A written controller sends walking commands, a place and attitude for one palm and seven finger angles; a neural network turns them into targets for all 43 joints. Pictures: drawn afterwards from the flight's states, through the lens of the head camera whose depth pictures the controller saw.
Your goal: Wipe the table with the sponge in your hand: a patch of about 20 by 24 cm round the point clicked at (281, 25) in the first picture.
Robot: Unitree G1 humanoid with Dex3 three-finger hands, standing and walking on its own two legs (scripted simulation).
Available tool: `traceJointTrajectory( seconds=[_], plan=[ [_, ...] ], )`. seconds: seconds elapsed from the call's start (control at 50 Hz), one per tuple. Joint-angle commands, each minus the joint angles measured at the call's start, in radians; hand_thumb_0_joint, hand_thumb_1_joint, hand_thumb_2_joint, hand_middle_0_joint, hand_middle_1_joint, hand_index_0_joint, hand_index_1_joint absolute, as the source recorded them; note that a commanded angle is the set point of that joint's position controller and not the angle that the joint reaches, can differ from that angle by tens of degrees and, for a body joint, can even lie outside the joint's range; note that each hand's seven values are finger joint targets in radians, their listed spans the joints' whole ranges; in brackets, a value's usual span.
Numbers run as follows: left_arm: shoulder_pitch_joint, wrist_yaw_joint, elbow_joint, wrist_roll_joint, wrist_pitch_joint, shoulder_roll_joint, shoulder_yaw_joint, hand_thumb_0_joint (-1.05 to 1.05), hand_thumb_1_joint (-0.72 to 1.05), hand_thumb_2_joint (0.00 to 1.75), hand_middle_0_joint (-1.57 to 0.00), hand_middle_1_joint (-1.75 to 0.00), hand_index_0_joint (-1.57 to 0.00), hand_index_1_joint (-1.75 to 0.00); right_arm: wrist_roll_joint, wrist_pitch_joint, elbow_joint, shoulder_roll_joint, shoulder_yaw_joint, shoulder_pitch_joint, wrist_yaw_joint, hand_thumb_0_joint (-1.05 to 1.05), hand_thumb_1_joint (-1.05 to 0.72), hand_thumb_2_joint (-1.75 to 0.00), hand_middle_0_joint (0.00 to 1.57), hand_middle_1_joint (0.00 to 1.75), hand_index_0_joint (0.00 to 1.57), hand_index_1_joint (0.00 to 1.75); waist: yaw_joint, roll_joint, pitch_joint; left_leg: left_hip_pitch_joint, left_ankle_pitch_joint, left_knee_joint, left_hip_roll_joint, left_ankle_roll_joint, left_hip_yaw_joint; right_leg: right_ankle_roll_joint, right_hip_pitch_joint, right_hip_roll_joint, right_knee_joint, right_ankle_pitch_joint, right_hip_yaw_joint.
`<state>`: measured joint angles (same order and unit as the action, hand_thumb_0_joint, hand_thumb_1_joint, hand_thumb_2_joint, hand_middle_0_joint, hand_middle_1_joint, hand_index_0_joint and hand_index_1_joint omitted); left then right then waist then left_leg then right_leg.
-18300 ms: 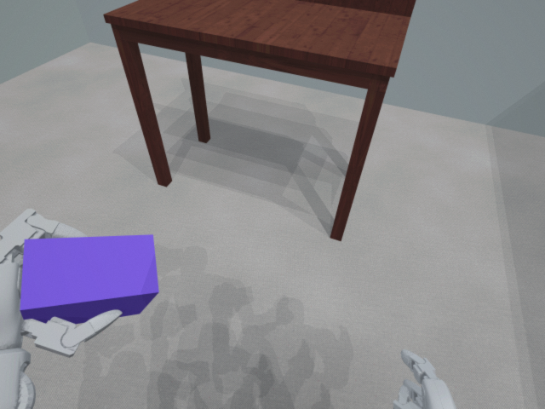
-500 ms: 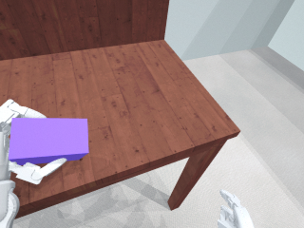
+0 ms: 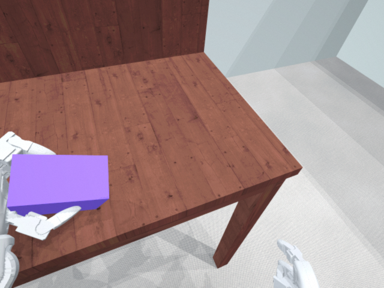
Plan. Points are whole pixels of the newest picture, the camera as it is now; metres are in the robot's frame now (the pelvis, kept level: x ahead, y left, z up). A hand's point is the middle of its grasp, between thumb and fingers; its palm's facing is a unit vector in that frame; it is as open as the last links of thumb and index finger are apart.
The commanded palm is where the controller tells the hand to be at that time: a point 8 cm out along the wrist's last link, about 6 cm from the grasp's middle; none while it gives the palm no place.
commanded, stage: look again from close up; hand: left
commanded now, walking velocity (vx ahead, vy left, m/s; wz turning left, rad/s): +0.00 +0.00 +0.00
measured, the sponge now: (75, 185) +0.23 +0.22 +0.14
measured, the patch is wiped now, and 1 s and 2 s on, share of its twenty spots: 0.00 0.00 0.00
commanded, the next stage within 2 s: come to a stop and stand still in 0.18 s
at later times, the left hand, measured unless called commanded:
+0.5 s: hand (34, 171) +0.23 +0.26 +0.18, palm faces +0.44 -0.82 -0.37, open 10.7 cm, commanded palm +0.15 +0.27 +0.18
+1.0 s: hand (53, 192) +0.21 +0.23 +0.17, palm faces +0.39 -0.87 -0.30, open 10.7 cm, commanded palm +0.15 +0.27 +0.18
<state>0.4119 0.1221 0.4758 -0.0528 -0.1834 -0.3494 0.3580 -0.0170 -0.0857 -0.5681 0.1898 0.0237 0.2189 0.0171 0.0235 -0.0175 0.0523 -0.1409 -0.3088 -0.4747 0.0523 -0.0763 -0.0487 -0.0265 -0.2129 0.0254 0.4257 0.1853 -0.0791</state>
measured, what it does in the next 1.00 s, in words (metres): stands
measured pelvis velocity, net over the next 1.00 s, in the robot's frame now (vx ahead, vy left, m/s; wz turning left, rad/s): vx -0.02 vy -0.01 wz -0.01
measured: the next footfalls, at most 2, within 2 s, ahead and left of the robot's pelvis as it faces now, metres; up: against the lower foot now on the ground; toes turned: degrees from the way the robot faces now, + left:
none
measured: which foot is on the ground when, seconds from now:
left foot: down 0.00-1.00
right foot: down 0.00-1.00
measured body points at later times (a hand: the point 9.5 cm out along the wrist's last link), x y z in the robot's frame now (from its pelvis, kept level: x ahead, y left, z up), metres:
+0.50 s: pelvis -0.02 +0.00 +0.00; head +0.01 +0.01 +0.45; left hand +0.20 +0.30 +0.20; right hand +0.16 -0.23 -0.07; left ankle -0.03 +0.06 -0.74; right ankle +0.03 -0.10 -0.74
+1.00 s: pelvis -0.02 -0.01 +0.00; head -0.01 +0.01 +0.45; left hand +0.18 +0.27 +0.18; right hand +0.17 -0.23 -0.06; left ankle -0.03 +0.06 -0.74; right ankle +0.03 -0.10 -0.74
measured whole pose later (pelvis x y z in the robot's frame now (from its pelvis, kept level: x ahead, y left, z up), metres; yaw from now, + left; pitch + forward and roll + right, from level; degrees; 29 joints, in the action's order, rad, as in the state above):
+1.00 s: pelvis -0.02 -0.01 +0.00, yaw +0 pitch -2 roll -1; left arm 0.36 0.11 0.44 -0.03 -0.23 -0.33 0.33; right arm -0.01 -0.15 -0.56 0.20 0.03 0.20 0.01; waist 0.03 -0.04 0.05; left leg -0.15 -0.29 -0.47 0.04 -0.07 -0.06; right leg -0.04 -0.23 0.03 0.42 0.16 -0.07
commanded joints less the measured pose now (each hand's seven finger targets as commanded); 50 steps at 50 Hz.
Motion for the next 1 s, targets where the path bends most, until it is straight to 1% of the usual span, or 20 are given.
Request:
traceJointTrajectory(
  seconds=[0.0,0.18,0.2,0.28,0.3,0.32,0.34,0.36,0.38,0.42,0.44,0.52,0.54,0.58,0.6,0.64,0.68,0.76,0.82,0.98],
  plan=[
    [-0.063,0.01,0.179,-0.005,-0.054,-0.131,0.063,0.0,0.1,1.3,-1.2,-1.6,-1.2,-1.6,0.002,-0.056,0.146,0.137,-0.054,-0.087,0.013,0.0,-0.9,-0.9,0.2,0.3,0.2,0.3,-0.009,0.064,-0.123,-0.146,0.194,0.143,-0.13,0.094,0.131,-0.004,0.192,-0.075,-0.011,-0.162,0.108],
    [-0.079,0.016,0.206,0.008,-0.053,-0.157,0.078,0.0,0.1,1.3,-1.2,-1.6,-1.2,-1.6,-0.002,-0.074,0.142,0.136,-0.059,-0.102,0.014,0.0,-0.9,-0.9,0.2,0.3,0.2,0.3,-0.006,0.092,-0.124,-0.141,0.172,0.146,-0.126,0.074,0.123,-0.003,0.198,-0.075,-0.022,-0.169,0.124],
    [-0.072,0.014,0.187,0.004,-0.054,-0.125,0.048,0.0,0.1,1.3,-1.2,-1.6,-1.2,-1.6,0.003,-0.069,0.14,0.137,-0.057,-0.087,0.014,0.0,-0.9,-0.9,0.2,0.3,0.2,0.3,-0.007,0.085,-0.115,-0.154,0.174,0.151,-0.125,0.077,0.135,-0.005,0.2,-0.079,-0.023,-0.153,0.112],
    [-0.059,0.018,0.206,0.006,-0.054,-0.16,0.083,0.0,0.1,1.3,-1.2,-1.6,-1.2,-1.6,-0.002,-0.073,0.141,0.14,-0.064,-0.097,0.014,0.0,-0.9,-0.9,0.2,0.3,0.2,0.3,-0.007,0.079,-0.128,-0.13,0.212,0.139,-0.126,0.079,0.126,-0.006,0.2,-0.077,-0.019,-0.196,0.121],
    [-1.161,0.017,0.485,0.198,-0.169,-0.945,0.614,0.0,0.1,1.3,-1.2,-1.6,-1.2,-1.6,0.053,-0.135,0.129,0.183,-0.042,0.054,0.012,0.0,-0.9,-0.9,0.2,0.3,0.2,0.3,-0.01,0.017,0.038,-0.336,0.288,0.028,-0.139,0.02,0.075,0.101,0.107,-0.031,-0.005,-0.209,0.097],
    [-0.565,-0.033,-0.168,0.067,-0.128,-0.353,0.264,0.0,0.1,1.3,-1.2,-1.6,-1.2,-1.6,0.011,-0.132,0.089,0.046,0.001,-0.075,0.006,0.0,-0.9,-0.9,0.2,0.3,0.2,0.3,0.016,0.044,-0.197,-0.144,0.331,0.019,-0.102,0.03,0.13,-0.044,0.066,-0.14,-0.005,-0.145,0.128],
    [-0.283,-0.035,-0.087,0.031,-0.132,-0.269,0.192,0.0,0.1,1.3,-1.2,-1.6,-1.2,-1.6,0.016,-0.139,0.125,0.096,-0.047,-0.025,0.007,0.0,-0.9,-0.9,0.2,0.3,0.2,0.3,0.028,0.033,-0.121,-0.098,0.318,0.039,-0.114,0.074,0.133,-0.044,0.092,-0.133,-0.075,-0.265,0.248],
    [-0.201,-0.036,-0.112,0.008,-0.125,-0.172,0.114,0.0,0.1,1.3,-1.2,-1.6,-1.2,-1.6,0.006,-0.136,0.124,0.14,-0.06,-0.013,-0.004,0.0,-0.9,-0.9,0.2,0.3,0.2,0.3,0.003,0.112,-0.18,-0.066,0.298,0.068,-0.102,0.096,0.124,-0.056,0.146,-0.142,-0.037,-0.252,0.237],
    [-0.134,-0.046,-0.08,-0.012,-0.129,-0.079,0.03,0.0,0.1,1.3,-1.2,-1.6,-1.2,-1.6,-0.013,-0.131,0.124,0.123,-0.061,-0.062,-0.018,0.0,-0.9,-0.9,0.2,0.3,0.2,0.3,0.003,0.224,-0.216,-0.014,0.365,0.084,-0.116,0.106,0.101,-0.039,0.125,-0.111,0.032,-0.225,0.164],
    [-0.079,-0.046,0.09,-0.009,-0.141,-0.121,0.031,0.0,0.1,1.3,-1.2,-1.6,-1.2,-1.6,0.0,-0.121,0.144,0.154,-0.069,-0.052,-0.039,0.0,-0.9,-0.9,0.2,0.3,0.2,0.3,0.015,0.225,-0.212,-0.091,0.364,0.106,-0.163,0.085,0.142,-0.018,0.15,-0.096,0.063,-0.15,0.129],
    [-0.052,-0.045,0.137,-0.008,-0.142,-0.119,0.016,0.0,0.1,1.3,-1.2,-1.6,-1.2,-1.6,-0.001,-0.119,0.156,0.149,-0.066,-0.064,-0.044,0.0,-0.9,-0.9,0.2,0.3,0.2,0.3,0.018,0.169,-0.19,-0.134,0.316,0.124,-0.167,0.074,0.144,-0.011,0.167,-0.091,0.065,-0.135,0.124],
    [-0.016,-0.015,0.17,-0.007,-0.127,-0.211,0.123,0.0,0.1,1.3,-1.2,-1.6,-1.2,-1.6,-0.001,-0.113,0.173,0.147,-0.064,-0.092,-0.025,0.0,-0.9,-0.9,0.2,0.3,0.2,0.3,0.02,-0.099,-0.166,-0.199,0.171,0.146,-0.161,0.066,0.16,0.006,0.196,-0.084,0.046,-0.096,0.105],
    [-0.036,-0.012,0.169,-0.01,-0.128,-0.23,0.153,0.0,0.1,1.3,-1.2,-1.6,-1.2,-1.6,0.002,-0.113,0.175,0.148,-0.063,-0.096,-0.016,0.0,-0.9,-0.9,0.2,0.3,0.2,0.3,0.016,-0.115,-0.159,-0.196,0.154,0.142,-0.149,0.069,0.157,0.003,0.189,-0.089,0.031,-0.09,0.117],
    [-0.107,0.0,0.174,-0.012,-0.132,-0.275,0.205,0.0,0.1,1.3,-1.2,-1.6,-1.2,-1.6,-0.001,-0.11,0.16,0.146,-0.06,-0.114,-0.001,0.0,-0.9,-0.9,0.2,0.3,0.2,0.3,0.009,-0.049,-0.144,-0.147,0.154,0.137,-0.138,0.074,0.14,0.0,0.131,-0.087,0.025,-0.07,0.133],
    [-0.111,-0.004,0.123,-0.013,-0.132,-0.214,0.161,0.0,0.1,1.3,-1.2,-1.6,-1.2,-1.6,0.003,-0.105,0.155,0.137,-0.056,-0.106,0.006,0.0,-0.9,-0.9,0.2,0.3,0.2,0.3,0.005,0.006,-0.126,-0.172,0.14,0.15,-0.143,0.076,0.152,-0.001,0.135,-0.094,0.023,-0.056,0.117],
    [-0.15,-0.012,0.099,-0.007,-0.127,-0.18,0.117,0.0,0.1,1.3,-1.2,-1.6,-1.2,-1.6,0.0,-0.111,0.145,0.141,-0.058,-0.089,0.007,0.0,-0.9,-0.9,0.2,0.3,0.2,0.3,0.001,0.112,-0.093,-0.175,0.147,0.149,-0.141,0.078,0.137,-0.005,0.125,-0.089,0.027,-0.082,0.13],
    [-0.184,-0.016,0.116,-0.001,-0.126,-0.158,0.084,0.0,0.1,1.3,-1.2,-1.6,-1.2,-1.6,-0.003,-0.119,0.136,0.133,-0.05,-0.099,0.002,0.0,-0.9,-0.9,0.2,0.3,0.2,0.3,0.001,0.143,-0.099,-0.147,0.156,0.142,-0.138,0.075,0.117,-0.006,0.12,-0.079,0.029,-0.1,0.132],
    [-0.21,-0.014,0.154,0.011,-0.12,-0.128,0.021,0.0,0.1,1.3,-1.2,-1.6,-1.2,-1.6,0.004,-0.13,0.136,0.145,-0.054,-0.083,-0.002,0.0,-0.9,-0.9,0.2,0.3,0.2,0.3,0.004,0.074,-0.101,-0.145,0.137,0.125,-0.126,0.062,0.121,-0.008,0.139,-0.088,-0.01,-0.099,0.153],
    [-0.188,-0.006,0.174,0.016,-0.113,-0.14,0.037,0.0,0.1,1.3,-1.2,-1.6,-1.2,-1.6,0.01,-0.127,0.138,0.145,-0.052,-0.091,-0.002,0.0,-0.9,-0.9,0.2,0.3,0.2,0.3,0.005,0.036,-0.115,-0.129,0.146,0.12,-0.119,0.063,0.124,-0.009,0.144,-0.087,-0.029,-0.097,0.156],
    [-0.105,0.002,0.174,0.013,-0.105,-0.178,0.107,0.0,0.1,1.3,-1.2,-1.6,-1.2,-1.6,0.009,-0.111,0.15,0.136,-0.047,-0.108,0.002,0.0,-0.9,-0.9,0.2,0.3,0.2,0.3,0.007,0.097,-0.107,-0.144,0.139,0.141,-0.118,0.064,0.118,-0.009,0.155,-0.076,-0.031,-0.102,0.148]
  ],
)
